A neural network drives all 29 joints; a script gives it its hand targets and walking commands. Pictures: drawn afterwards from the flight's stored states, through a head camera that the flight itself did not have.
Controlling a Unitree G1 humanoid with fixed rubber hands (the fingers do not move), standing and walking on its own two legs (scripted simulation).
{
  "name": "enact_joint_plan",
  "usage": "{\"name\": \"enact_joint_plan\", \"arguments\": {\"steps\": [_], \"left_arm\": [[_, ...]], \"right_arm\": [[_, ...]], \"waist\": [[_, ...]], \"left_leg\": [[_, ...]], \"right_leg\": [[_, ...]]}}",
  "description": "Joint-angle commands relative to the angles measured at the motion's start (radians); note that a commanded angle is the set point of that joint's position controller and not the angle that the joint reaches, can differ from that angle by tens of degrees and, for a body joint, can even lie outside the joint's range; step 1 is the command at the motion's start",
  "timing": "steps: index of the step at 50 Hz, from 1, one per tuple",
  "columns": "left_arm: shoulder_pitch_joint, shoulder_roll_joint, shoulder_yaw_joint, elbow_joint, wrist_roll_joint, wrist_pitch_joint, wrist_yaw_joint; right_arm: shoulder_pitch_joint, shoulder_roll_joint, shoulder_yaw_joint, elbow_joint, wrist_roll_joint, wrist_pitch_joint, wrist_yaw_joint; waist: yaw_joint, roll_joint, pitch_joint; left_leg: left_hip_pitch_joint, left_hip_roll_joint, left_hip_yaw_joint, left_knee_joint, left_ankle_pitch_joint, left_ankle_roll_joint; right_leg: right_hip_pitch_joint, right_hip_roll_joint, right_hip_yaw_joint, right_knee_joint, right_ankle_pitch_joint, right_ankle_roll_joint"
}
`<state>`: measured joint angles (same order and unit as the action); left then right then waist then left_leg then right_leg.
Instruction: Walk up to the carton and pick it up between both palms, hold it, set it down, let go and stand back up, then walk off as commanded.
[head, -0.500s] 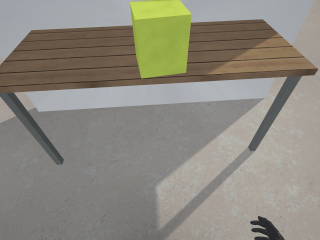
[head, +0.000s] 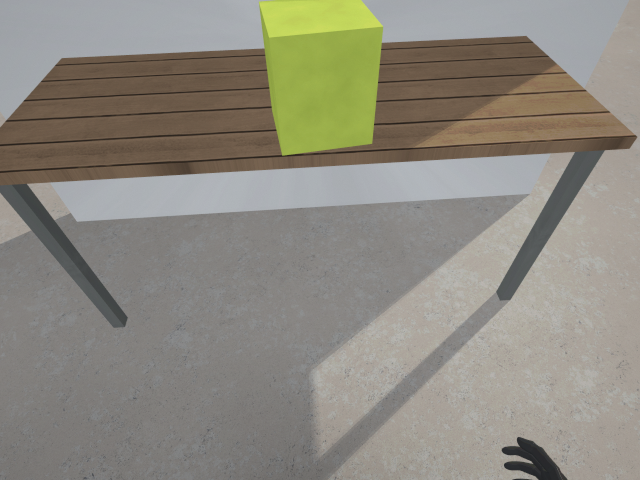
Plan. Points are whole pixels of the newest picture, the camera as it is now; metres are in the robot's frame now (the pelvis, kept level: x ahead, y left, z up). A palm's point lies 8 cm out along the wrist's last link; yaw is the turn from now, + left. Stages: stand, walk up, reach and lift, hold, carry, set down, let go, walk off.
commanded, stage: stand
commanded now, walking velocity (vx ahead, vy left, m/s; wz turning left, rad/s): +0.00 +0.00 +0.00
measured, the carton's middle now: (318, 76) +0.90 +0.02 +0.08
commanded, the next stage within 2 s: none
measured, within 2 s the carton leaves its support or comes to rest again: neither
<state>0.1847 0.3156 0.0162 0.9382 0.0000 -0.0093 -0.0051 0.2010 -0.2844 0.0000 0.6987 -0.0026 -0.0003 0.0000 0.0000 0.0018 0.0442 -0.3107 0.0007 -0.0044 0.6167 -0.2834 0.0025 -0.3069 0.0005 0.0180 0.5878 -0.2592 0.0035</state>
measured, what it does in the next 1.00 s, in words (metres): stands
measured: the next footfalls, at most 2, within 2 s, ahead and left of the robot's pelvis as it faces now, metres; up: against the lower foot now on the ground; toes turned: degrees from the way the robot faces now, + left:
none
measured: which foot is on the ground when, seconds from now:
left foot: down 0.00-1.00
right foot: down 0.00-1.00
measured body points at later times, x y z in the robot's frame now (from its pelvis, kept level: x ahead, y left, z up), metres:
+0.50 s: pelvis +0.00 +0.00 +0.00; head +0.01 +0.00 +0.45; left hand +0.08 +0.29 -0.13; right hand +0.13 -0.26 -0.10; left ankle +0.03 +0.11 -0.73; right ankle +0.04 -0.13 -0.73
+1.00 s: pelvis +0.00 +0.00 +0.00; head +0.01 +0.00 +0.45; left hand +0.08 +0.29 -0.13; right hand +0.13 -0.27 -0.10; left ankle +0.03 +0.11 -0.73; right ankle +0.04 -0.13 -0.73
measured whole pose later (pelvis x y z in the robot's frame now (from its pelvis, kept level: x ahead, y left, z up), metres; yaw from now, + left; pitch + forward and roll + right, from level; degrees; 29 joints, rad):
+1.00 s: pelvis +0.00 +0.00 +0.00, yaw +0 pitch -1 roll -1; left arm 0.18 0.32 0.02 0.98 0.00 -0.01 -0.01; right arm 0.20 -0.28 0.00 0.74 0.00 0.00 0.00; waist 0.00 0.00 0.04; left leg -0.31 0.00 0.00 0.60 -0.27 0.00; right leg -0.31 0.00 0.02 0.57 -0.25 0.00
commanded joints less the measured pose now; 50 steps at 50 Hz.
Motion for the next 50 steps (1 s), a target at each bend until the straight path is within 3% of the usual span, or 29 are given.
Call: {"name": "enact_joint_plan", "arguments": {"steps": [1, 50], "left_arm": [[-0.09, 0.214, 0.045, -0.062, -0.004, -0.036, -0.005], [-0.072, 0.21, 0.044, -0.01, -0.005, -0.035, -0.002]], "right_arm": [[-0.038, -0.245, -0.06, 0.007, 0.011, -0.045, -0.013], [-0.029, -0.243, -0.057, 0.05, 0.01, -0.044, -0.015]], "waist": [[0.003, 0.029, -0.086], [0.002, 0.042, -0.112]], "left_leg": [[0.1, 0.128, -0.121, -0.232, 0.055, 0.028], [0.118, 0.129, -0.12, -0.25, 0.061, 0.025]], "right_leg": [[0.092, -0.121, 0.119, -0.191, 0.076, -0.037], [0.11, -0.121, 0.117, -0.204, 0.088, -0.035]]}}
